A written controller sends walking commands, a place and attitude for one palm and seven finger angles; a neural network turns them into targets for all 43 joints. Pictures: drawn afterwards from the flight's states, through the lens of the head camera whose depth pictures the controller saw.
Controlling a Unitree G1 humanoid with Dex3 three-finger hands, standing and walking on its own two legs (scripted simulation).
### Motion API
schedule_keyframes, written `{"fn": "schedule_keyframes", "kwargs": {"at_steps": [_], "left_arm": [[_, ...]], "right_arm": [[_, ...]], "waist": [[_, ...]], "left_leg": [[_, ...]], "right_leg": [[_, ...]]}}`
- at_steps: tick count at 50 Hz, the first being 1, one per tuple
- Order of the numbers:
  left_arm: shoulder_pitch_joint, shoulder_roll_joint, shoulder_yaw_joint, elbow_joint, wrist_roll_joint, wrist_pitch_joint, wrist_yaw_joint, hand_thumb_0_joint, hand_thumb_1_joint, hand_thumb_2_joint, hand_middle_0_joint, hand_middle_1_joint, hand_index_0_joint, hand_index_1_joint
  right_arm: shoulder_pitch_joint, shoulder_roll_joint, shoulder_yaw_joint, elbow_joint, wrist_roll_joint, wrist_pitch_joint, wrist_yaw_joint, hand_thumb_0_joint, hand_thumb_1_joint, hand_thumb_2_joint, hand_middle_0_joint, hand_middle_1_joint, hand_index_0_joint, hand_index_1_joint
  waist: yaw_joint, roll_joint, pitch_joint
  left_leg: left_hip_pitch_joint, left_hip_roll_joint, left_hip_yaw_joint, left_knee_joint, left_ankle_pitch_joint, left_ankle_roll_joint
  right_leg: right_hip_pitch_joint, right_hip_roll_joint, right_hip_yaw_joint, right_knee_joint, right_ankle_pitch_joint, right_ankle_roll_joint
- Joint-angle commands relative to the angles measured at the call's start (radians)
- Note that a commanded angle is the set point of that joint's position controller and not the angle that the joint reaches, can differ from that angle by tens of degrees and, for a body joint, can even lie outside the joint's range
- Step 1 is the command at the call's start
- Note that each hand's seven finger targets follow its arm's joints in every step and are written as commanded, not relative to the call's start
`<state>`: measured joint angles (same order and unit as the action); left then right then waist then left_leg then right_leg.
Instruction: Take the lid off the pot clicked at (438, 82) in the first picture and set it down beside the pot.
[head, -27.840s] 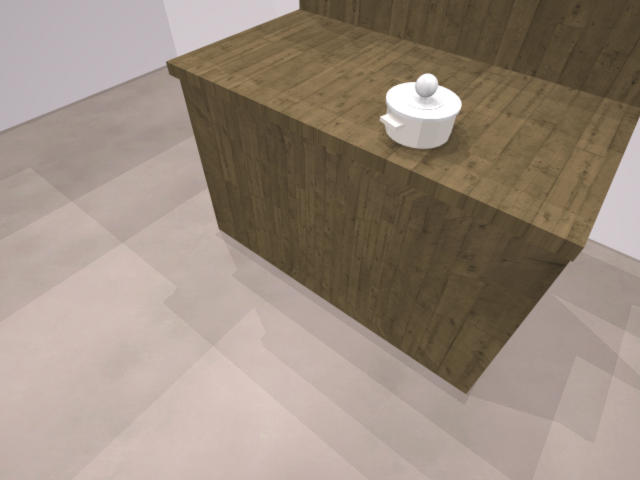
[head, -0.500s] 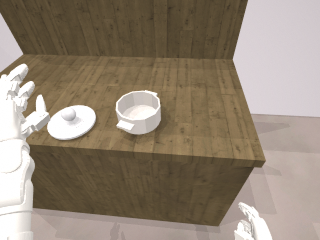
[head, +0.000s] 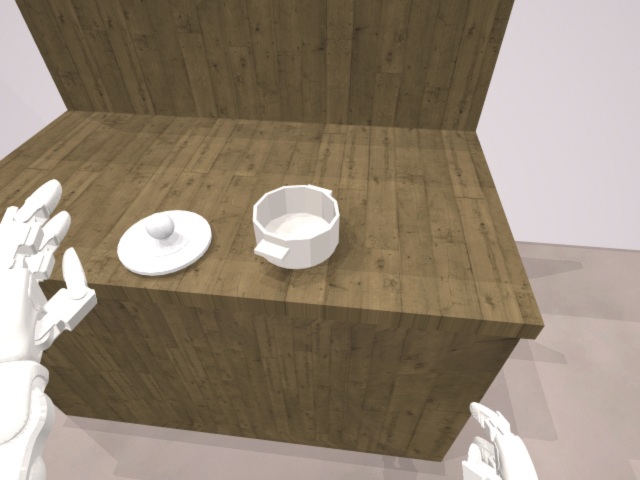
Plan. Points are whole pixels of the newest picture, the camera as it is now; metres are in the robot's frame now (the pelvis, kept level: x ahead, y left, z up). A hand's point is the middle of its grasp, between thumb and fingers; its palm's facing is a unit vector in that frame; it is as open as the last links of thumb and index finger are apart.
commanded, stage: draw the hand back to the body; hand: left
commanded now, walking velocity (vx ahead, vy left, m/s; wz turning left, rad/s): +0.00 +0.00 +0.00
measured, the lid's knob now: (160, 226) +0.50 +0.36 +0.02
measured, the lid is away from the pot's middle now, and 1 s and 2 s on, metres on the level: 0.25 0.25 0.25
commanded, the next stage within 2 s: step back with the hand held close in 0.32 s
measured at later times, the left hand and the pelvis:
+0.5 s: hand (49, 333) +0.17 +0.26 +0.19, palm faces +0.45 -0.81 -0.37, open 7.5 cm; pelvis -0.01 +0.01 +0.00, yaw +1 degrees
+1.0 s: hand (14, 391) +0.13 +0.27 +0.17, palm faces +0.35 -0.81 -0.48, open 7.4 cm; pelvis -0.06 +0.04 -0.02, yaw +0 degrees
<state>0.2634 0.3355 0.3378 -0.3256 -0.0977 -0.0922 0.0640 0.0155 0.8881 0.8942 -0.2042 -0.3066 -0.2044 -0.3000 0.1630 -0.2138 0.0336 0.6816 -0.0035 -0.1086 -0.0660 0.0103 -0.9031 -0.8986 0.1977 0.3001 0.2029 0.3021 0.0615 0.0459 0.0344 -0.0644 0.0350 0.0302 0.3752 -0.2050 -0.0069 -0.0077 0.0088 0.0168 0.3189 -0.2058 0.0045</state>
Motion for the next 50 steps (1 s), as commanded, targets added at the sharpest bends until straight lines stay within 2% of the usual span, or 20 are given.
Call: {"fn": "schedule_keyframes", "kwargs": {"at_steps": [1, 4, 8, 12, 16, 19, 21, 22, 23, 24, 25, 26, 28, 31, 33, 36, 40, 45, 47, 50], "left_arm": [[-0.087, 0.191, 0.089, -0.288, 0.005, -0.061, 0.014, 0.0, 0.9, 0.9, -0.2, -0.3, -0.2, -0.3], [-0.039, 0.193, 0.092, -0.369, 0.012, -0.065, 0.018, 0.0, 0.9, 0.9, -0.2, -0.3, -0.2, -0.3], [0.086, 0.164, 0.079, -0.373, 0.014, -0.055, 0.016, 0.0, 0.9, 0.9, -0.2, -0.3, -0.2, -0.3], [0.017, 0.177, 0.08, -0.412, 0.026, -0.058, 0.031, 0.0, 0.9, 0.9, -0.2, -0.3, -0.2, -0.3], [0.06, 0.155, 0.064, -0.368, 0.025, -0.047, 0.029, 0.0, 0.9, 0.9, -0.2, -0.3, -0.2, -0.3], [0.05, 0.173, 0.078, -0.418, 0.029, -0.055, 0.031, 0.0, 0.9, 0.9, -0.2, -0.3, -0.2, -0.3], [0.067, 0.163, 0.074, -0.385, 0.027, -0.048, 0.03, 0.0, 0.9, 0.9, -0.2, -0.3, -0.2, -0.3], [-0.092, 0.323, 0.225, -0.486, 0.035, -0.105, 0.043, 0.0, 0.9, 0.9, -0.2, -0.3, -0.2, -0.3], [-0.07, 0.314, 0.226, -0.446, 0.036, -0.13, 0.043, 0.0, 0.9, 0.9, -0.2, -0.3, -0.2, -0.3], [0.069, 0.224, 0.161, -0.348, 0.037, -0.126, 0.033, 0.0, 0.9, 0.9, -0.2, -0.3, -0.2, -0.3], [0.14, 0.17, 0.113, -0.325, 0.039, -0.12, 0.022, 0.0, 0.9, 0.9, -0.2, -0.3, -0.2, -0.3], [0.164, 0.157, 0.094, -0.346, 0.041, -0.12, 0.015, 0.0, 0.9, 0.9, -0.2, -0.3, -0.2, -0.3], [0.201, 0.168, 0.1, -0.393, 0.042, -0.129, 0.013, 0.0, 0.9, 0.9, -0.2, -0.3, -0.2, -0.3], [0.262, 0.205, 0.135, -0.429, 0.038, -0.136, 0.019, 0.0, 0.9, 0.9, -0.2, -0.3, -0.2, -0.3], [0.29, 0.241, 0.172, -0.471, 0.037, -0.144, 0.027, 0.0, 0.9, 0.9, -0.2, -0.3, -0.2, -0.3], [0.326, 0.243, 0.182, -0.515, 0.034, -0.156, 0.037, 0.0, 0.9, 0.9, -0.2, -0.3, -0.2, -0.3], [0.358, 0.246, 0.201, -0.543, 0.035, -0.172, 0.049, 0.0, 0.9, 0.9, -0.2, -0.3, -0.2, -0.3], [0.344, 0.222, 0.204, -0.522, 0.042, -0.194, 0.059, 0.0, 0.9, 0.9, -0.2, -0.3, -0.2, -0.3], [0.32, 0.211, 0.197, -0.517, 0.046, -0.201, 0.061, 0.0, 0.9, 0.9, -0.2, -0.3, -0.2, -0.3], [0.296, 0.204, 0.19, -0.489, 0.051, -0.209, 0.065, 0.0, 0.9, 0.9, -0.2, -0.3, -0.2, -0.3]], "right_arm": [[-0.163, -0.107, -0.04, -0.175, -0.004, -0.064, -0.009, 0.0, -0.9, -0.9, 0.2, 0.3, 0.2, 0.3], [-0.16, -0.103, -0.038, -0.182, -0.009, -0.077, -0.005, 0.0, -0.9, -0.9, 0.2, 0.3, 0.2, 0.3], [-0.152, -0.099, -0.039, -0.187, -0.008, -0.077, -0.005, 0.0, -0.9, -0.9, 0.2, 0.3, 0.2, 0.3], [-0.145, -0.097, -0.036, -0.176, -0.011, -0.09, -0.015, 0.0, -0.9, -0.9, 0.2, 0.3, 0.2, 0.3], [-0.143, -0.099, -0.035, -0.179, -0.011, -0.087, -0.017, 0.0, -0.9, -0.9, 0.2, 0.3, 0.2, 0.3], [-0.149, -0.098, -0.034, -0.183, -0.013, -0.093, -0.014, 0.0, -0.9, -0.9, 0.2, 0.3, 0.2, 0.3], [-0.144, -0.096, -0.034, -0.179, -0.013, -0.089, -0.016, 0.0, -0.9, -0.9, 0.2, 0.3, 0.2, 0.3], [-0.143, -0.134, -0.035, -0.229, 0.004, -0.059, -0.009, 0.0, -0.9, -0.9, 0.2, 0.3, 0.2, 0.3], [-0.135, -0.114, -0.027, -0.213, -0.002, -0.044, -0.011, 0.0, -0.9, -0.9, 0.2, 0.3, 0.2, 0.3], [-0.122, -0.121, -0.038, -0.21, -0.002, -0.032, -0.008, 0.0, -0.9, -0.9, 0.2, 0.3, 0.2, 0.3], [-0.115, -0.121, -0.048, -0.222, 0.002, -0.021, -0.003, 0.0, -0.9, -0.9, 0.2, 0.3, 0.2, 0.3], [-0.108, -0.127, -0.056, -0.234, 0.004, -0.012, 0.001, 0.0, -0.9, -0.9, 0.2, 0.3, 0.2, 0.3], [-0.106, -0.131, -0.063, -0.252, 0.009, 0.002, 0.003, 0.0, -0.9, -0.9, 0.2, 0.3, 0.2, 0.3], [-0.087, -0.131, -0.076, -0.28, 0.014, 0.024, -0.001, 0.0, -0.9, -0.9, 0.2, 0.3, 0.2, 0.3], [-0.085, -0.129, -0.079, -0.294, 0.015, 0.033, -0.004, 0.0, -0.9, -0.9, 0.2, 0.3, 0.2, 0.3], [-0.07, -0.128, -0.086, -0.313, 0.021, 0.039, -0.005, 0.0, -0.9, -0.9, 0.2, 0.3, 0.2, 0.3], [-0.057, -0.132, -0.093, -0.324, 0.021, 0.029, -0.004, 0.0, -0.9, -0.9, 0.2, 0.3, 0.2, 0.3], [-0.034, -0.141, -0.099, -0.322, 0.024, -0.003, -0.005, 0.0, -0.9, -0.9, 0.2, 0.3, 0.2, 0.3], [-0.027, -0.143, -0.1, -0.32, 0.027, -0.017, -0.006, 0.0, -0.9, -0.9, 0.2, 0.3, 0.2, 0.3], [-0.015, -0.138, -0.1, -0.309, 0.026, -0.035, -0.01, 0.0, -0.9, -0.9, 0.2, 0.3, 0.2, 0.3]], "waist": [[0.003, 0.019, -0.082], [0.006, 0.065, -0.09], [0.004, 0.019, -0.052], [0.0, 0.07, -0.045], [0.004, 0.01, -0.023], [0.009, 0.052, -0.054], [0.008, 0.018, -0.032], [-0.026, 0.025, 0.035], [-0.03, -0.002, 0.044], [-0.038, -0.062, 0.033], [-0.04, -0.087, -0.004], [-0.045, -0.07, -0.039], [-0.046, -0.021, -0.105], [-0.044, -0.039, -0.156], [-0.042, -0.013, -0.179], [-0.04, 0.021, -0.195], [-0.041, 0.089, -0.176], [-0.058, 0.092, -0.113], [-0.064, 0.076, -0.086], [-0.071, 0.024, -0.059]], "left_leg": [[0.067, -0.015, 0.013, -0.049, 0.131, 0.035], [0.062, -0.015, 0.0, -0.049, 0.121, 0.029], [0.043, -0.012, -0.001, -0.048, 0.106, 0.029], [0.045, -0.014, -0.011, -0.048, 0.084, 0.025], [0.031, -0.009, -0.02, -0.061, 0.053, 0.027], [0.033, -0.014, -0.019, -0.056, 0.058, 0.025], [0.028, -0.01, -0.019, -0.057, 0.059, 0.026], [-0.053, -0.008, -0.015, -0.01, -0.045, 0.052], [-0.073, -0.017, -0.031, 0.004, -0.069, 0.053], [-0.065, -0.016, -0.035, 0.026, -0.048, 0.055], [-0.042, -0.011, -0.029, 0.048, -0.006, 0.058], [-0.038, -0.002, -0.025, 0.052, 0.035, 0.06], [-0.032, 0.008, -0.018, 0.037, 0.119, 0.06], [-0.046, 0.023, -0.019, 0.034, 0.222, 0.062], [-0.058, 0.029, -0.028, 0.035, 0.287, 0.062], [-0.092, 0.051, -0.039, 0.033, 0.35, 0.061], [-0.194, 0.079, -0.065, -0.003, 0.222, 0.071], [-0.412, 0.096, -0.106, -0.054, -0.166, 0.09], [-0.473, 0.094, -0.115, -0.05, -0.285, 0.093], [-0.477, 0.078, -0.114, -0.02, -0.392, 0.086]], "right_leg": [[-0.088, 0.012, -0.041, -0.07, 0.118, -0.023], [-0.082, 0.012, -0.043, -0.064, 0.105, -0.029], [-0.094, 0.015, -0.046, -0.067, 0.09, -0.027], [-0.108, 0.012, -0.045, -0.067, 0.068, -0.031], [-0.114, 0.014, -0.051, -0.067, 0.036, -0.03], [-0.093, 0.012, -0.045, -0.061, 0.047, -0.033], [-0.103, 0.012, -0.047, -0.064, 0.044, -0.032], [-0.217, -0.028, 0.074, -0.113, 0.069, -0.024], [-0.226, -0.048, 0.075, -0.119, 0.051, -0.031], [-0.247, -0.056, 0.079, -0.121, 0.047, -0.03], [-0.251, -0.063, 0.076, -0.112, 0.078, -0.023], [-0.235, -0.07, 0.068, -0.09, 0.132, -0.019], [-0.188, -0.066, 0.042, -0.032, 0.243, -0.011], [-0.151, -0.06, 0.018, 0.032, 0.341, 0.003], [-0.134, -0.052, 0.009, 0.068, 0.367, 0.006], [-0.118, -0.042, -0.006, 0.125, 0.362, 0.014], [-0.1, -0.025, -0.015, 0.191, 0.249, 0.017], [-0.052, -0.017, -0.008, 0.251, 0.14, 0.016], [-0.06, -0.015, 0.002, 0.248, 0.105, 0.014], [-0.138, -0.027, 0.03, 0.192, -0.01, 0.005]]}}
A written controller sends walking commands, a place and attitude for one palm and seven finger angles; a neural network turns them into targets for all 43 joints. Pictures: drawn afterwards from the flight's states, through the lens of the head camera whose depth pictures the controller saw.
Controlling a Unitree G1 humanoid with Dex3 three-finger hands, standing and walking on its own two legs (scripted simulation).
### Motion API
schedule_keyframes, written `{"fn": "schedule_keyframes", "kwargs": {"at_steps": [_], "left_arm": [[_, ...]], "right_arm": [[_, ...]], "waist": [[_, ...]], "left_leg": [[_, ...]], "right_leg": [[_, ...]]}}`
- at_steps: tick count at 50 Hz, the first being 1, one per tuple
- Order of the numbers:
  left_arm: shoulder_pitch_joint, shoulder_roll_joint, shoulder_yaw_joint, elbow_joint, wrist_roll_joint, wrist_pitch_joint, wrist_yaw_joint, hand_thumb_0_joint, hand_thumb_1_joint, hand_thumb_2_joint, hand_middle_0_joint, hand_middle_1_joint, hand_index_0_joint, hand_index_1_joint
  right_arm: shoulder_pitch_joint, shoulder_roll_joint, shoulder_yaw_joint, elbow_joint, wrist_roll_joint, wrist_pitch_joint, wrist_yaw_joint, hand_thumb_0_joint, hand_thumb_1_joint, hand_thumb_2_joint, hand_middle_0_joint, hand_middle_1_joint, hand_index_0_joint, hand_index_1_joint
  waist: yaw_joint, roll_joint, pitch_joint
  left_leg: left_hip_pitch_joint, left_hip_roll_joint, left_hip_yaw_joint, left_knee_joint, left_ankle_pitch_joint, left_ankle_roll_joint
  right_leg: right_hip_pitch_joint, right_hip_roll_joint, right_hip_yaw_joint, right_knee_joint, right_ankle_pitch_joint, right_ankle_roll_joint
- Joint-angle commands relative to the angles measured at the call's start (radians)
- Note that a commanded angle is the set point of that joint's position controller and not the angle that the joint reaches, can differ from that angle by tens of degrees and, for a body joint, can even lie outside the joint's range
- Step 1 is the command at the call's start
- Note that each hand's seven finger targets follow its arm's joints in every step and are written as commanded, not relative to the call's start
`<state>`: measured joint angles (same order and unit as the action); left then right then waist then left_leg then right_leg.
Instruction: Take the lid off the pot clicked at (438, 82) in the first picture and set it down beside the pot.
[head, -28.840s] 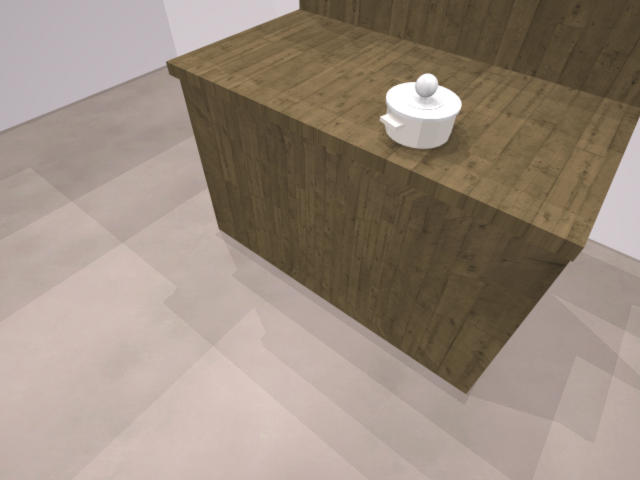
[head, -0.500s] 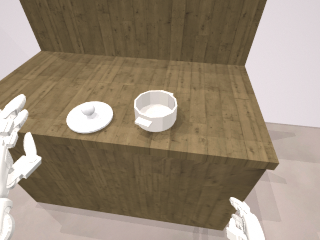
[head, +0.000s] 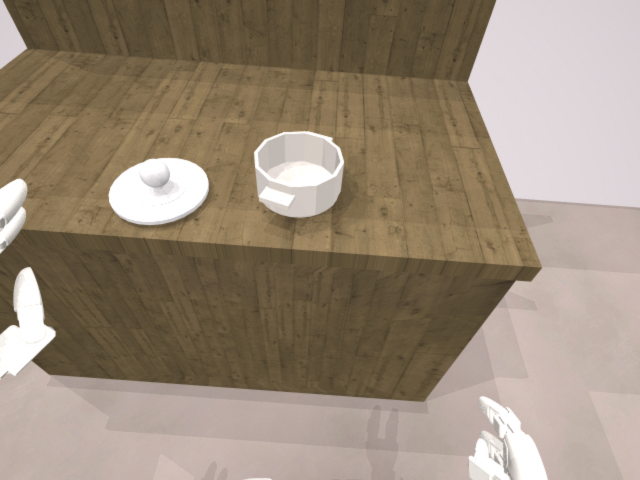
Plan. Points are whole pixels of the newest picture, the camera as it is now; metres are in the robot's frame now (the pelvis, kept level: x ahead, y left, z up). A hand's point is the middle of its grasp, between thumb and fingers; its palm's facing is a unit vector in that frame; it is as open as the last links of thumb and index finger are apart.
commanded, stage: step back with the hand held close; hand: left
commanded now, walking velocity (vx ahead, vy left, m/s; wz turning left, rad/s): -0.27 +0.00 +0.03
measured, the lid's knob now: (154, 173) +0.56 +0.32 +0.04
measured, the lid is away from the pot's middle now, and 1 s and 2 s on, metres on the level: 0.25 0.25 0.25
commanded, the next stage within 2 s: stop stepping back and stand still in 0.72 s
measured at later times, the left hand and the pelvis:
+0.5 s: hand out of the picture +0.11 +0.23 +0.20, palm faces +0.42 -0.81 -0.41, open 7.5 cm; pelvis -0.08 -0.01 -0.02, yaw +3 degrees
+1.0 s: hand out of the picture +0.03 +0.21 +0.19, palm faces +0.25 -0.88 -0.41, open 7.5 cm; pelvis -0.18 +0.00 +0.00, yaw -3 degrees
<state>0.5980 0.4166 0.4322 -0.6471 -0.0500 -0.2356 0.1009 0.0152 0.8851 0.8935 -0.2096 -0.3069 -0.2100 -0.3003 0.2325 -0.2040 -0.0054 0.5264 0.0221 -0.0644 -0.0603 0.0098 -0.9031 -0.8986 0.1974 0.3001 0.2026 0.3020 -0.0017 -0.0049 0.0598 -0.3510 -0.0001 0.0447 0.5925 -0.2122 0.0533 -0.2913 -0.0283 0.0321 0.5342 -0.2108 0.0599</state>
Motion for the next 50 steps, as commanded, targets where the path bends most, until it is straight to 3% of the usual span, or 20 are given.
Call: {"fn": "schedule_keyframes", "kwargs": {"at_steps": [1, 6, 12, 16, 19, 22, 24, 26, 29, 34, 36, 38, 40, 41, 42, 43, 45, 48, 49, 50], "left_arm": [[-0.053, 0.122, 0.091, -0.171, 0.006, -0.069, 0.03, 0.0, 0.9, 0.9, -0.2, -0.3, -0.2, -0.3], [-0.096, 0.119, 0.067, -0.194, 0.014, -0.082, 0.043, 0.0, 0.9, 0.9, -0.2, -0.3, -0.2, -0.3], [-0.086, 0.116, 0.089, -0.183, 0.026, -0.095, 0.048, 0.0, 0.9, 0.9, -0.2, -0.3, -0.2, -0.3], [-0.076, 0.143, 0.118, -0.179, 0.021, -0.103, 0.042, 0.0, 0.9, 0.9, -0.2, -0.3, -0.2, -0.3], [-0.111, 0.152, 0.099, -0.185, 0.017, -0.109, 0.051, 0.0, 0.9, 0.9, -0.2, -0.3, -0.2, -0.3], [-0.125, 0.153, 0.08, -0.186, 0.02, -0.101, 0.054, 0.0, 0.9, 0.9, -0.2, -0.3, -0.2, -0.3], [-0.15, 0.152, 0.088, -0.212, 0.013, -0.103, 0.061, 0.0, 0.9, 0.9, -0.2, -0.3, -0.2, -0.3], [-0.161, 0.138, 0.116, -0.237, 0.014, -0.111, 0.068, 0.0, 0.9, 0.9, -0.2, -0.3, -0.2, -0.3], [-0.136, 0.169, 0.126, -0.229, -0.014, -0.094, 0.069, 0.0, 0.9, 0.9, -0.2, -0.3, -0.2, -0.3], [-0.076, 0.137, 0.075, -0.262, -0.032, -0.066, 0.063, 0.0, 0.9, 0.9, -0.2, -0.3, -0.2, -0.3], [-0.09, 0.159, 0.07, -0.247, -0.024, -0.081, 0.043, 0.0, 0.9, 0.9, -0.2, -0.3, -0.2, -0.3], [-0.141, 0.225, 0.088, -0.24, -0.005, -0.109, 0.042, 0.0, 0.9, 0.9, -0.2, -0.3, -0.2, -0.3], [-0.178, 0.185, 0.074, -0.147, -0.006, -0.068, 0.037, 0.0, 0.9, 0.9, -0.2, -0.3, -0.2, -0.3], [-0.242, -0.05, -0.268, 0.695, 0.093, 0.159, -0.069, 0.0, 0.9, 0.9, -0.2, -0.3, -0.2, -0.3], [-0.403, 0.214, 0.054, -0.348, -0.003, -0.001, -0.019, 0.0, 0.9, 0.9, -0.2, -0.3, -0.2, -0.3], [-0.291, 0.289, 0.151, -0.249, -0.001, -0.051, 0.01, 0.0, 0.9, 0.9, -0.2, -0.3, -0.2, -0.3], [-0.038, 0.14, 0.083, -0.186, -0.019, -0.028, 0.016, 0.0, 0.9, 0.9, -0.2, -0.3, -0.2, -0.3], [0.012, 0.177, 0.112, -0.299, -0.03, -0.058, 0.025, 0.0, 0.9, 0.9, -0.2, -0.3, -0.2, -0.3], [0.016, 0.17, 0.105, -0.282, -0.032, -0.058, 0.02, 0.0, 0.9, 0.9, -0.2, -0.3, -0.2, -0.3], [0.024, 0.187, 0.126, -0.31, -0.037, -0.053, 0.02, 0.0, 0.9, 0.9, -0.2, -0.3, -0.2, -0.3]], "right_arm": [[-0.08, -0.147, -0.062, -0.15, -0.001, -0.084, -0.017, 0.0, -0.9, -0.9, 0.2, 0.3, 0.2, 0.3], [-0.079, -0.142, -0.055, -0.127, -0.014, -0.104, -0.022, 0.0, -0.9, -0.9, 0.2, 0.3, 0.2, 0.3], [-0.09, -0.146, -0.056, -0.135, -0.012, -0.118, -0.023, 0.0, -0.9, -0.9, 0.2, 0.3, 0.2, 0.3], [-0.088, -0.139, -0.066, -0.135, -0.014, -0.119, -0.016, 0.0, -0.9, -0.9, 0.2, 0.3, 0.2, 0.3], [-0.06, -0.129, -0.073, -0.101, -0.021, -0.107, -0.011, 0.0, -0.9, -0.9, 0.2, 0.3, 0.2, 0.3], [-0.047, -0.109, -0.072, -0.067, -0.019, -0.072, 0.007, 0.0, -0.9, -0.9, 0.2, 0.3, 0.2, 0.3], [-0.054, -0.132, -0.069, -0.091, -0.021, -0.068, -0.004, 0.0, -0.9, -0.9, 0.2, 0.3, 0.2, 0.3], [-0.101, -0.167, -0.069, -0.118, -0.027, -0.1, -0.023, 0.0, -0.9, -0.9, 0.2, 0.3, 0.2, 0.3], [-0.097, -0.119, -0.095, -0.08, -0.014, -0.128, 0.009, 0.0, -0.9, -0.9, 0.2, 0.3, 0.2, 0.3], [-0.093, -0.097, -0.066, -0.069, -0.019, -0.136, 0.037, 0.0, -0.9, -0.9, 0.2, 0.3, 0.2, 0.3], [-0.068, -0.096, -0.071, -0.049, -0.034, -0.132, 0.034, 0.0, -0.9, -0.9, 0.2, 0.3, 0.2, 0.3], [-0.051, -0.065, -0.057, -0.017, -0.035, -0.123, 0.021, 0.0, -0.9, -0.9, 0.2, 0.3, 0.2, 0.3], [-0.098, -0.059, -0.057, -0.019, -0.02, -0.117, 0.002, 0.0, -0.9, -0.9, 0.2, 0.3, 0.2, 0.3], [-0.09, -0.221, -0.111, 0.22, -0.016, -0.116, 0.058, 0.0, -0.9, -0.9, 0.2, 0.3, 0.2, 0.3], [-0.174, -0.062, -0.068, -0.11, 0.023, -0.097, 0.027, 0.0, -0.9, -0.9, 0.2, 0.3, 0.2, 0.3], [-0.208, -0.05, -0.013, -0.094, -0.001, -0.103, -0.005, 0.0, -0.9, -0.9, 0.2, 0.3, 0.2, 0.3], [-0.126, -0.072, -0.005, -0.095, 0.003, -0.085, -0.01, 0.0, -0.9, -0.9, 0.2, 0.3, 0.2, 0.3], [-0.1, -0.131, -0.043, -0.141, 0.013, -0.112, 0.008, 0.0, -0.9, -0.9, 0.2, 0.3, 0.2, 0.3], [-0.1, -0.147, -0.054, -0.145, 0.018, -0.12, 0.013, 0.0, -0.9, -0.9, 0.2, 0.3, 0.2, 0.3], [-0.113, -0.111, -0.04, -0.146, 0.003, -0.133, 0.007, 0.0, -0.9, -0.9, 0.2, 0.3, 0.2, 0.3]], "waist": [[-0.009, 0.046, -0.081], [-0.017, 0.046, -0.075], [-0.005, 0.178, -0.099], [-0.008, 0.071, -0.101], [-0.023, -0.103, -0.062], [-0.046, -0.189, -0.156], [-0.048, -0.037, -0.08], [-0.041, 0.424, -0.079], [-0.015, 0.182, -0.144], [0.0, 0.289, -0.18], [-0.006, 0.186, -0.223], [-0.024, -0.163, -0.226], [-0.014, -0.299, -0.151], [-0.086, -0.18, -0.094], [0.002, -0.24, -0.125], [-0.016, -0.257, -0.023], [-0.037, -0.019, -0.104], [-0.001, 0.156, -0.227], [0.004, 0.112, -0.221], [-0.007, 0.284, -0.188]], "left_leg": [[-0.175, 0.101, -0.125, -0.214, -0.391, 0.021], [-0.075, 0.085, -0.131, -0.172, -0.359, 0.005], [-0.292, 0.17, -0.196, -0.316, -0.495, 0.045], [-0.291, 0.113, -0.128, -0.188, -0.476, 0.031], [-0.022, 0.008, -0.063, 0.127, -0.358, -0.03], [0.208, -0.005, -0.06, 0.295, -0.209, -0.035], [0.121, 0.073, -0.18, 0.034, -0.327, 0.003], [-0.409, 0.363, -0.497, -0.494, -0.731, 0.128], [-0.221, 0.346, -0.339, -0.382, -0.374, 0.111], [-0.075, 0.255, -0.211, -0.419, -0.384, -0.003], [0.032, 0.203, -0.132, -0.252, -0.298, -0.066], [0.136, 0.027, -0.002, 0.299, -0.185, -0.103], [-0.103, -0.004, -0.074, 0.524, -0.28, -0.078], [-0.205, 0.098, -0.064, 0.647, -0.22, -0.07], [-0.026, 0.012, -0.094, 0.512, -0.276, -0.077], [-0.068, 0.039, -0.052, 0.357, -0.279, -0.055], [0.002, 0.008, -0.019, -0.093, -0.1, -0.038], [0.237, 0.223, -0.224, -0.225, 0.389, 0.024], [0.24, 0.227, -0.221, -0.222, 0.342, 0.03], [0.156, 0.222, -0.282, -0.329, 0.092, 0.03]], "right_leg": [[0.112, 0.005, 0.025, -0.054, -0.044, -0.054], [-0.036, -0.013, 0.051, -0.138, -0.175, -0.072], [0.182, 0.064, -0.017, 0.087, -0.059, -0.044], [0.124, 0.022, 0.068, 0.002, -0.096, -0.062], [-0.268, -0.123, 0.242, -0.25, -0.346, -0.143], [-0.417, -0.196, 0.189, -0.252, -0.317, -0.155], [-0.415, -0.091, 0.122, -0.124, -0.32, -0.113], [0.002, 0.143, -0.026, 0.558, -0.251, -0.028], [-0.119, 0.125, 0.053, 0.822, -0.302, -0.037], [0.043, 0.113, -0.104, 0.192, -0.375, -0.082], [0.071, 0.037, -0.054, -0.151, -0.265, -0.118], [-0.156, -0.275, 0.261, -0.371, 0.04, -0.213], [-0.105, -0.31, 0.21, -0.258, 0.492, -0.217], [-0.112, -0.395, 0.045, -0.095, 0.71, -0.202], [-0.135, -0.261, 0.151, -0.16, 0.493, -0.2], [-0.131, -0.261, 0.132, -0.182, 0.434, -0.201], [0.05, -0.168, 0.055, -0.043, 0.368, -0.142], [0.007, 0.022, -0.041, 0.085, -0.048, -0.045], [-0.013, 0.052, -0.036, 0.06, -0.152, -0.039], [-0.014, 0.052, -0.049, 0.093, -0.221, -0.035]]}}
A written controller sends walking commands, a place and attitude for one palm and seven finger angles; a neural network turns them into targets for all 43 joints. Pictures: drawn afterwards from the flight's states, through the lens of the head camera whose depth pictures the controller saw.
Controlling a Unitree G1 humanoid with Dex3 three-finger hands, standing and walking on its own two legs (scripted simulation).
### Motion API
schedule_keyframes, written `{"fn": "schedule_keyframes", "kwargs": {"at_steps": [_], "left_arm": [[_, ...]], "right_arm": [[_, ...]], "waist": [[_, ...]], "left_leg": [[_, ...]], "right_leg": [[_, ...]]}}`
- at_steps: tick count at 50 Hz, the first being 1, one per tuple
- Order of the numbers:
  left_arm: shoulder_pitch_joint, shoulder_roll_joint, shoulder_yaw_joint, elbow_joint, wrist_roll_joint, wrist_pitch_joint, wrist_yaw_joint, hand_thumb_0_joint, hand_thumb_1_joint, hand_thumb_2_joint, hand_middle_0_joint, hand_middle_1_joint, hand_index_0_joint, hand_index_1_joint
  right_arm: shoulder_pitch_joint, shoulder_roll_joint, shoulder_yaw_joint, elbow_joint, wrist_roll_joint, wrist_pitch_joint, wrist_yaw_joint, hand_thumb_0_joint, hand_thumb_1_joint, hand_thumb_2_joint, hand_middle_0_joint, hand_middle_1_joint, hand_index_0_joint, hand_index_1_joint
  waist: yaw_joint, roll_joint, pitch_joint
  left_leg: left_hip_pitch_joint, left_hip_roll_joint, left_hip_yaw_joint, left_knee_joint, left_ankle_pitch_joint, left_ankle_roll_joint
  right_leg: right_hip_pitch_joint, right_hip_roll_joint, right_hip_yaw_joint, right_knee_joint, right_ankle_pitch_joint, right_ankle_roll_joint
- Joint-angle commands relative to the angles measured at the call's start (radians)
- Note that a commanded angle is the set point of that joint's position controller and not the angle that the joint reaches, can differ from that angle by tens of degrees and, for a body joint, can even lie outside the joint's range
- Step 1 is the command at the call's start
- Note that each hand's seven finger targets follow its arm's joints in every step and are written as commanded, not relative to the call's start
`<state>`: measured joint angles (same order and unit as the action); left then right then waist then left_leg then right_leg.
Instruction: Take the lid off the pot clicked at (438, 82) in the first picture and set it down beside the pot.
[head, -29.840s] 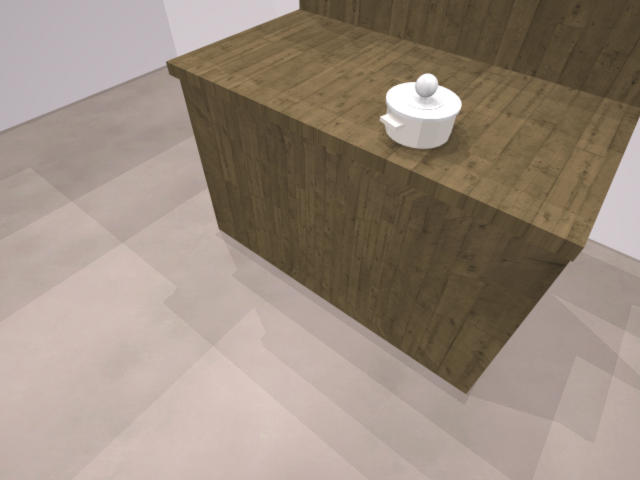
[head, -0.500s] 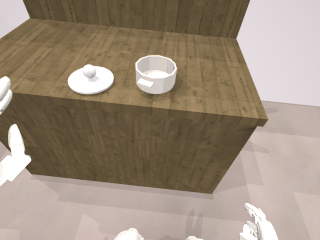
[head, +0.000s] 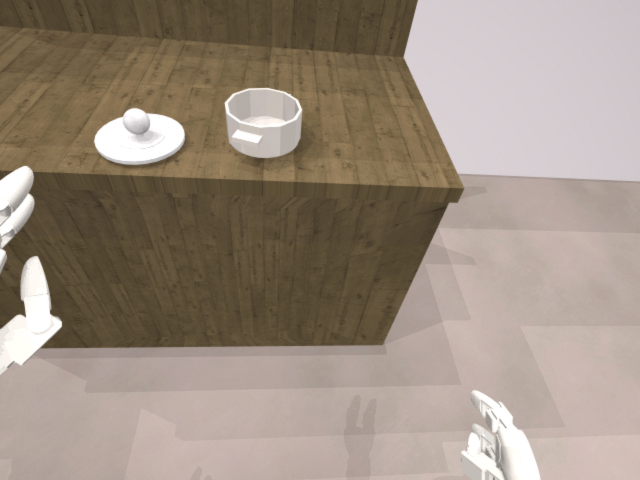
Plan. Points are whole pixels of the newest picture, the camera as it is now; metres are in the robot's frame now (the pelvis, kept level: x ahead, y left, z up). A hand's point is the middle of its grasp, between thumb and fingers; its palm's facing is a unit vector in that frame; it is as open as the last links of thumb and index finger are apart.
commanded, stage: stop stepping back and stand still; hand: left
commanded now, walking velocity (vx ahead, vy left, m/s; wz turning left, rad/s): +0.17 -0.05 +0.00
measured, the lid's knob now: (136, 121) +0.72 +0.36 +0.04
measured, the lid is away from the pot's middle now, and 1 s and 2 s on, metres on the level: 0.25 0.25 0.25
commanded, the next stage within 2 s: let the arm hang, fingers relaxed in 0.52 s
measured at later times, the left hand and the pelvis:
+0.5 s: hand (2, 407) +0.14 +0.23 +0.19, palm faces +0.39 -0.83 -0.40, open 7.5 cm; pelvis -0.05 -0.01 +0.01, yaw +0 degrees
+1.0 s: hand out of the picture -0.02 +0.18 -0.17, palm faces +0.15 -0.97 -0.18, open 6.9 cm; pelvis -0.03 -0.01 +0.00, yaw +6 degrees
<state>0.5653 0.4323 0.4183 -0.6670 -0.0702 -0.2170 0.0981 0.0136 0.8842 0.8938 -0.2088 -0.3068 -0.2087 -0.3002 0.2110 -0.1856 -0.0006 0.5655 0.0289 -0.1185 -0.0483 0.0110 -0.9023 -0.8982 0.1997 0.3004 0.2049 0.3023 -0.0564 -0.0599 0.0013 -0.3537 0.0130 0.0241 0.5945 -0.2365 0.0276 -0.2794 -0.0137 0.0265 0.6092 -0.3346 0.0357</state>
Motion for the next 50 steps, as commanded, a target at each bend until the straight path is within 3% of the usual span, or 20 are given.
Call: {"fn": "schedule_keyframes", "kwargs": {"at_steps": [1, 7, 8, 10, 11, 14, 16, 18, 20, 25, 28, 29, 30, 31, 33, 35, 39, 41, 46, 50], "left_arm": [[0.063, 0.175, 0.159, -0.288, -0.009, -0.071, 0.031, 0.0, 0.9, 0.9, -0.2, -0.3, -0.2, -0.3], [0.042, 0.141, 0.108, -0.192, 0.023, -0.062, 0.047, 0.0, 0.9, 0.9, -0.2, -0.3, -0.2, -0.3], [0.036, 0.148, 0.113, -0.158, 0.021, -0.056, 0.049, 0.0, 0.9, 0.9, -0.2, -0.3, -0.2, -0.3], [-0.001, 0.147, 0.099, -0.153, 0.017, -0.049, 0.049, 0.0, 0.9, 0.9, -0.2, -0.3, -0.2, -0.3], [-0.01, 0.146, 0.1, -0.154, 0.013, -0.042, 0.053, 0.0, 0.9, 0.9, -0.2, -0.3, -0.2, -0.3], [-0.108, 0.104, 0.048, -0.079, 0.022, -0.03, 0.058, 0.0, 0.9, 0.9, -0.2, -0.3, -0.2, -0.3], [-0.129, 0.08, 0.022, -0.077, 0.029, -0.036, 0.062, 0.0, 0.9, 0.9, -0.2, -0.3, -0.2, -0.3], [-0.143, 0.107, 0.037, -0.161, 0.023, -0.054, 0.065, 0.0, 0.9, 0.9, -0.2, -0.3, -0.2, -0.3], [-0.097, 0.125, 0.064, -0.147, 0.03, -0.038, 0.061, 0.0, 0.9, 0.9, -0.2, -0.3, -0.2, -0.3], [0.055, 0.155, 0.091, -0.203, 0.039, -0.027, 0.065, 0.0, 0.9, 0.9, -0.2, -0.3, -0.2, -0.3], [0.001, 0.178, 0.113, -0.175, 0.035, -0.05, 0.06, 0.0, 0.9, 0.9, -0.2, -0.3, -0.2, -0.3], [-0.011, 0.163, 0.115, -0.16, 0.026, -0.051, 0.062, 0.0, 0.9, 0.9, -0.2, -0.3, -0.2, -0.3], [0.009, 0.146, 0.114, -0.139, 0.022, -0.054, 0.062, 0.0, 0.9, 0.9, -0.2, -0.3, -0.2, -0.3], [-0.148, -0.05, -0.254, 0.708, 0.149, 0.116, -0.044, 0.0, 0.9, 0.9, -0.2, -0.3, -0.2, -0.3], [-0.166, -0.115, -0.274, 0.773, 0.121, 0.191, -0.07, 0.0, 0.9, 0.9, -0.2, -0.3, -0.2, -0.3], [-0.219, -0.116, -0.301, 0.879, 0.105, 0.204, -0.077, 0.0, 0.9, 0.9, -0.2, -0.3, -0.2, -0.3], [-0.296, -0.133, -0.337, 1.099, 0.1, 0.23, -0.084, 0.0, 0.9, 0.9, -0.2, -0.3, -0.2, -0.3], [-0.333, -0.117, -0.337, 1.23, 0.089, 0.229, -0.086, 0.0, 0.9, 0.9, -0.2, -0.3, -0.2, -0.3], [-0.289, -0.074, -0.356, 1.498, 0.076, 0.209, -0.078, 0.0, 0.9, 0.9, -0.2, -0.3, -0.2, -0.3], [-0.29, -0.122, -0.366, 1.585, 0.076, 0.214, -0.075, 0.0, 0.9, 0.9, -0.2, -0.3, -0.2, -0.3]], "right_arm": [[-0.09, -0.126, -0.039, -0.176, -0.02, -0.084, -0.007, 0.0, -0.9, -0.9, 0.2, 0.3, 0.2, 0.3], [-0.067, -0.141, -0.057, -0.14, -0.015, -0.065, -0.014, 0.0, -0.9, -0.9, 0.2, 0.3, 0.2, 0.3], [-0.06, -0.139, -0.056, -0.127, -0.025, -0.057, -0.018, 0.0, -0.9, -0.9, 0.2, 0.3, 0.2, 0.3], [-0.051, -0.14, -0.071, -0.107, -0.024, -0.044, -0.024, 0.0, -0.9, -0.9, 0.2, 0.3, 0.2, 0.3], [-0.044, -0.14, -0.069, -0.088, -0.027, -0.037, -0.02, 0.0, -0.9, -0.9, 0.2, 0.3, 0.2, 0.3], [-0.055, -0.12, -0.042, -0.076, -0.025, -0.03, -0.019, 0.0, -0.9, -0.9, 0.2, 0.3, 0.2, 0.3], [-0.071, -0.142, -0.039, -0.082, -0.026, -0.037, -0.032, 0.0, -0.9, -0.9, 0.2, 0.3, 0.2, 0.3], [-0.087, -0.164, -0.04, -0.121, -0.017, -0.055, -0.037, 0.0, -0.9, -0.9, 0.2, 0.3, 0.2, 0.3], [-0.086, -0.134, -0.034, -0.107, -0.02, -0.072, -0.023, 0.0, -0.9, -0.9, 0.2, 0.3, 0.2, 0.3], [-0.099, -0.114, -0.016, -0.105, -0.026, -0.075, -0.001, 0.0, -0.9, -0.9, 0.2, 0.3, 0.2, 0.3], [-0.06, -0.114, -0.035, -0.083, -0.038, -0.058, 0.001, 0.0, -0.9, -0.9, 0.2, 0.3, 0.2, 0.3], [-0.043, -0.108, -0.047, -0.064, -0.03, -0.054, 0.005, 0.0, -0.9, -0.9, 0.2, 0.3, 0.2, 0.3], [-0.044, -0.115, -0.053, -0.067, -0.028, -0.045, 0.005, 0.0, -0.9, -0.9, 0.2, 0.3, 0.2, 0.3], [-0.017, -0.277, -0.119, 0.17, -0.03, -0.075, 0.085, 0.0, -0.9, -0.9, 0.2, 0.3, 0.2, 0.3], [0.058, -0.145, -0.087, 0.114, -0.015, 0.032, 0.076, 0.0, -0.9, -0.9, 0.2, 0.3, 0.2, 0.3], [0.078, -0.136, -0.072, 0.1, -0.028, 0.078, 0.074, 0.0, -0.9, -0.9, 0.2, 0.3, 0.2, 0.3], [0.037, -0.198, -0.078, 0.126, -0.07, 0.102, 0.046, 0.0, -0.9, -0.9, 0.2, 0.3, 0.2, 0.3], [0.043, -0.189, -0.067, 0.177, -0.068, 0.102, 0.031, 0.0, -0.9, -0.9, 0.2, 0.3, 0.2, 0.3], [0.07, -0.117, -0.053, 0.288, -0.041, 0.113, 0.017, 0.0, -0.9, -0.9, 0.2, 0.3, 0.2, 0.3], [0.097, -0.082, -0.053, 0.347, -0.045, 0.126, 0.013, 0.0, -0.9, -0.9, 0.2, 0.3, 0.2, 0.3]], "waist": [[0.049, 0.414, -0.069], [0.035, 0.204, -0.044], [0.03, 0.166, -0.033], [0.029, -0.101, -0.017], [0.032, -0.129, -0.012], [0.011, -0.067, 0.057], [0.009, 0.047, 0.093], [0.023, 0.297, 0.053], [0.031, 0.304, 0.052], [0.064, 0.196, 0.002], [0.031, -0.041, -0.005], [0.034, -0.067, -0.021], [0.034, -0.06, -0.025], [-0.014, 0.006, -0.037], [0.005, -0.104, -0.074], [0.015, -0.201, -0.054], [0.044, 0.03, 0.011], [0.048, 0.133, -0.019], [0.04, 0.101, -0.07], [0.037, 0.179, -0.02]], "left_leg": [[0.052, 0.22, -0.292, -0.407, -0.099, 0.063], [-0.056, 0.084, -0.105, -0.297, -0.401, 0.013], [-0.026, 0.056, -0.079, -0.203, -0.361, 0.01], [0.037, -0.019, -0.007, 0.172, -0.193, -0.014], [0.002, -0.025, 0.001, 0.3, -0.127, -0.017], [0.069, 0.036, -0.041, 0.137, -0.232, 0.007], [0.134, 0.046, -0.074, -0.131, -0.272, 0.039], [0.179, 0.248, -0.408, -0.363, -0.352, 0.115], [-0.053, 0.287, -0.488, -0.493, -0.61, 0.151], [-0.164, 0.143, -0.177, -0.309, -0.366, 0.058], [-0.08, -0.009, -0.033, 0.124, -0.146, -0.014], [-0.047, -0.009, -0.039, 0.197, -0.153, -0.018], [-0.049, 0.003, -0.052, 0.196, -0.146, -0.015], [-0.197, 0.095, -0.064, 0.342, -0.131, -0.013], [-0.132, 0.046, -0.052, 0.231, -0.186, -0.015], [-0.054, 0.022, -0.015, 0.108, -0.093, -0.001], [0.037, 0.167, -0.208, -0.062, 0.225, 0.098], [0.016, 0.153, -0.177, -0.102, 0.357, 0.076], [0.095, 0.06, -0.002, -0.027, 0.184, -0.008], [0.131, 0.09, -0.035, -0.097, 0.126, 0.01]], "right_leg": [[0.012, 0.038, -0.032, 0.071, -0.109, -0.019], [0.166, 0.036, -0.07, -0.225, -0.104, -0.067], [0.108, -0.012, -0.007, -0.278, -0.146, -0.098], [-0.087, -0.18, 0.285, -0.43, -0.434, -0.191], [-0.086, -0.242, 0.345, -0.445, -0.364, -0.236], [-0.201, -0.248, 0.249, -0.401, -0.4, -0.188], [-0.218, -0.118, 0.113, -0.249, -0.348, -0.134], [-0.219, 0.05, -0.067, 0.118, -0.137, -0.044], [-0.124, 0.048, -0.002, 0.333, -0.159, -0.039], [0.224, 0.03, -0.052, -0.124, -0.026, -0.041], [0.062, -0.245, 0.382, -0.442, -0.13, -0.175], [0.034, -0.271, 0.408, -0.45, -0.13, -0.194], [0.062, -0.266, 0.371, -0.422, -0.018, -0.205], [0.066, -0.326, 0.102, -0.144, 0.49, -0.218], [0.066, -0.242, 0.05, -0.079, 0.472, -0.208], [0.031, -0.205, 0.001, -0.076, 0.395, -0.166], [-0.09, -0.041, -0.056, 0.015, 0.143, -0.054], [0.041, -0.03, -0.056, 0.029, 0.25, -0.049], [0.162, -0.133, 0.06, -0.155, 0.415, -0.112], [0.111, -0.093, 0.007, -0.201, 0.282, -0.098]]}}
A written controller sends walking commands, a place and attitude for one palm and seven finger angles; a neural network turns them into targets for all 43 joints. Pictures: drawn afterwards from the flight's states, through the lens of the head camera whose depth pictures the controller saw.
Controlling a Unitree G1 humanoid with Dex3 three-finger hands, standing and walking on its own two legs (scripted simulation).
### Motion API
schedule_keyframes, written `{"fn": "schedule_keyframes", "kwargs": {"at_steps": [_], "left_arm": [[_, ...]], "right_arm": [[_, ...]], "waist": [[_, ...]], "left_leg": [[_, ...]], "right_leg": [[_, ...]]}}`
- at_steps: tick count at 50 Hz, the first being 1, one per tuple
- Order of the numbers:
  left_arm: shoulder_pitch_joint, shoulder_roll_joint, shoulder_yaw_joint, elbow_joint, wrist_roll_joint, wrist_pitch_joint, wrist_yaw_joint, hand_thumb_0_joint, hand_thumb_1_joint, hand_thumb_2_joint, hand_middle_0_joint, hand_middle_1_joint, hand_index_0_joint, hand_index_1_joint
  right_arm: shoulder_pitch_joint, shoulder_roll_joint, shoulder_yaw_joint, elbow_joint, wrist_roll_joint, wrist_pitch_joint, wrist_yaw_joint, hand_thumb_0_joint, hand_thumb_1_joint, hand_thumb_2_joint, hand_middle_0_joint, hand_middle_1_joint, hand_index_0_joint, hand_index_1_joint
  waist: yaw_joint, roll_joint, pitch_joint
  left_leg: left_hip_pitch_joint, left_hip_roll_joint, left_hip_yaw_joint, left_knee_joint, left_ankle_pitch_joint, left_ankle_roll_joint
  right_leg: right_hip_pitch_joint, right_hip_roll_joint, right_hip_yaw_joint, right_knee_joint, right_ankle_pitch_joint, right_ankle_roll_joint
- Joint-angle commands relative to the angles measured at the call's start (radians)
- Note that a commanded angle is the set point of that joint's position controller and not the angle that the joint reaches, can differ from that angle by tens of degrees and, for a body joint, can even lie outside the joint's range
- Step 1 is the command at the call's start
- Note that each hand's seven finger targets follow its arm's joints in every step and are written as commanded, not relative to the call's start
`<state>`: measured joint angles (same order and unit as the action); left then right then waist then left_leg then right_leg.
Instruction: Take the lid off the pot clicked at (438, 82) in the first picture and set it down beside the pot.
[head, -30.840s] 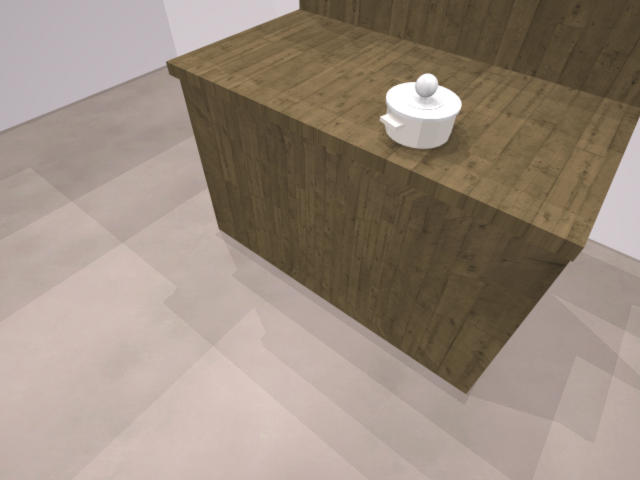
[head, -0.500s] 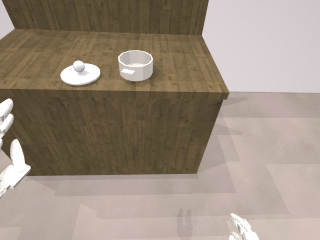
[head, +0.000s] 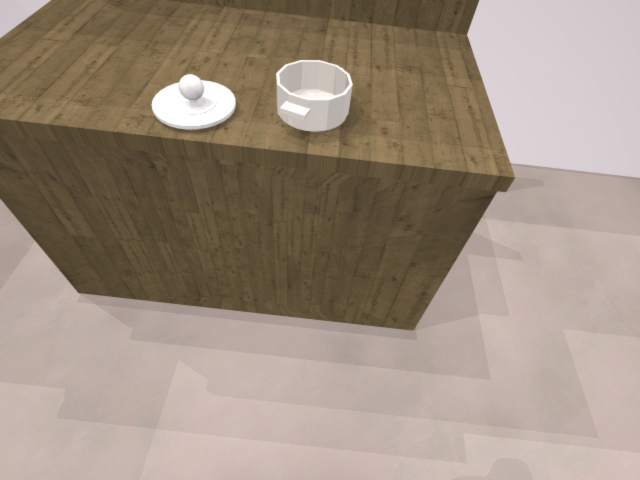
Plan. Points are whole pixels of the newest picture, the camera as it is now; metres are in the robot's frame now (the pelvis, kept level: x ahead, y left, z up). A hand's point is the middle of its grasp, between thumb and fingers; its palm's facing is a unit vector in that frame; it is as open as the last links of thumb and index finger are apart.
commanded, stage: let the arm hang, fingers relaxed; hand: left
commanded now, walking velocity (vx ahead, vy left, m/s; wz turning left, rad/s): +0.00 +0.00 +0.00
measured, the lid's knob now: (191, 87) +0.79 +0.30 +0.04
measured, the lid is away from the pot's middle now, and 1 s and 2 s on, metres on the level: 0.25 0.25 0.25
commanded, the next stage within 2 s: look to check the result in 0.72 s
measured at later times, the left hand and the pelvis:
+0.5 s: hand out of the picture +0.04 +0.19 -0.17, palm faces +0.00 -0.98 -0.20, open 7.3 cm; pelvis +0.02 +0.02 +0.01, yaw -2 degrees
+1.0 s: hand out of the picture +0.03 +0.19 -0.17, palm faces +0.00 -0.98 -0.19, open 7.3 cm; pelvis +0.02 +0.02 +0.01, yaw -2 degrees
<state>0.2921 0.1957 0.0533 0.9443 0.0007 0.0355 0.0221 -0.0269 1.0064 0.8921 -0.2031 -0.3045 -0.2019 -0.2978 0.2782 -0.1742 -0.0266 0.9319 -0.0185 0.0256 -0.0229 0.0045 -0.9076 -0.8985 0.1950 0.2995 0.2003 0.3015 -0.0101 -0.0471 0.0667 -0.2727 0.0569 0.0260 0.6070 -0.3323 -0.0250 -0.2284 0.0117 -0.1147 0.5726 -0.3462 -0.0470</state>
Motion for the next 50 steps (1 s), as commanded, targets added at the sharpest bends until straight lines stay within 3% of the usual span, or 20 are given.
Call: {"fn": "schedule_keyframes", "kwargs": {"at_steps": [1, 5, 12, 23, 32, 40, 47, 50], "left_arm": [[-0.016, 0.107, -0.007, -0.004, 0.005, -0.038, 0.001, 0.0, 0.9, 0.9, -0.2, -0.3, -0.2, -0.3], [0.001, 0.085, -0.026, 0.067, 0.002, -0.039, 0.007, 0.0, 0.9, 0.9, -0.2, -0.3, -0.2, -0.3], [0.025, 0.051, -0.033, 0.134, 0.002, -0.044, 0.019, 0.0, 0.9, 0.9, -0.2, -0.3, -0.2, -0.3], [0.012, 0.03, -0.025, 0.159, 0.003, -0.041, 0.025, 0.0, 0.9, 0.9, -0.2, -0.3, -0.2, -0.3], [0.008, 0.028, -0.022, 0.156, 0.002, -0.046, 0.025, 0.0, 0.9, 0.9, -0.2, -0.3, -0.2, -0.3], [0.006, 0.023, -0.023, 0.158, 0.002, -0.043, 0.025, 0.0, 0.9, 0.9, -0.2, -0.3, -0.2, -0.3], [0.024, 0.022, -0.023, 0.166, 0.002, -0.049, 0.027, 0.0, 0.9, 0.9, -0.2, -0.3, -0.2, -0.3], [0.028, 0.021, -0.023, 0.166, 0.003, -0.049, 0.027, 0.0, 0.9, 0.9, -0.2, -0.3, -0.2, -0.3]], "right_arm": [[0.038, -0.093, -0.026, -0.007, 0.004, -0.016, -0.012, 0.0, -0.9, -0.9, 0.2, 0.3, 0.2, 0.3], [0.062, -0.085, -0.024, 0.042, 0.009, -0.009, -0.013, 0.0, -0.9, -0.9, 0.2, 0.3, 0.2, 0.3], [0.086, -0.06, -0.02, 0.109, 0.012, -0.015, -0.019, 0.0, -0.9, -0.9, 0.2, 0.3, 0.2, 0.3], [0.095, -0.026, -0.018, 0.159, 0.011, -0.023, -0.024, 0.0, -0.9, -0.9, 0.2, 0.3, 0.2, 0.3], [0.108, -0.024, -0.019, 0.166, 0.01, -0.026, -0.026, 0.0, -0.9, -0.9, 0.2, 0.3, 0.2, 0.3], [0.104, -0.023, -0.017, 0.169, 0.008, -0.023, -0.026, 0.0, -0.9, -0.9, 0.2, 0.3, 0.2, 0.3], [0.107, -0.026, -0.017, 0.171, 0.011, -0.026, -0.027, 0.0, -0.9, -0.9, 0.2, 0.3, 0.2, 0.3], [0.112, -0.022, -0.015, 0.175, 0.012, -0.027, -0.028, 0.0, -0.9, -0.9, 0.2, 0.3, 0.2, 0.3]], "waist": [[-0.011, 0.146, -0.071], [-0.01, 0.078, -0.045], [-0.007, 0.027, -0.049], [0.002, 0.076, 0.01], [-0.003, 0.059, -0.023], [-0.006, 0.075, 0.013], [-0.009, 0.046, -0.029], [-0.009, 0.068, -0.016]], "left_leg": [[0.044, 0.05, -0.044, -0.127, 0.205, 0.066], [0.053, 0.056, -0.052, -0.164, 0.179, 0.07], [0.099, 0.061, -0.042, -0.185, 0.269, 0.072], [0.087, 0.064, -0.036, -0.22, 0.296, 0.073], [0.12, 0.063, -0.028, -0.215, 0.343, 0.072], [0.119, 0.063, -0.028, -0.232, 0.299, 0.073], [0.155, 0.063, -0.018, -0.22, 0.343, 0.071], [0.15, 0.065, -0.016, -0.222, 0.349, 0.071]], "right_leg": [[0.06, -0.111, 0.138, -0.175, 0.266, -0.013], [0.058, -0.106, 0.127, -0.214, 0.22, -0.004], [0.077, -0.105, 0.109, -0.208, 0.3, 0.004], [0.07, -0.101, 0.103, -0.202, 0.288, 0.009], [0.089, -0.106, 0.107, -0.204, 0.343, 0.011], [0.062, -0.102, 0.11, -0.214, 0.296, 0.013], [0.081, -0.105, 0.116, -0.212, 0.358, 0.013], [0.076, -0.105, 0.116, -0.212, 0.349, 0.013]]}}
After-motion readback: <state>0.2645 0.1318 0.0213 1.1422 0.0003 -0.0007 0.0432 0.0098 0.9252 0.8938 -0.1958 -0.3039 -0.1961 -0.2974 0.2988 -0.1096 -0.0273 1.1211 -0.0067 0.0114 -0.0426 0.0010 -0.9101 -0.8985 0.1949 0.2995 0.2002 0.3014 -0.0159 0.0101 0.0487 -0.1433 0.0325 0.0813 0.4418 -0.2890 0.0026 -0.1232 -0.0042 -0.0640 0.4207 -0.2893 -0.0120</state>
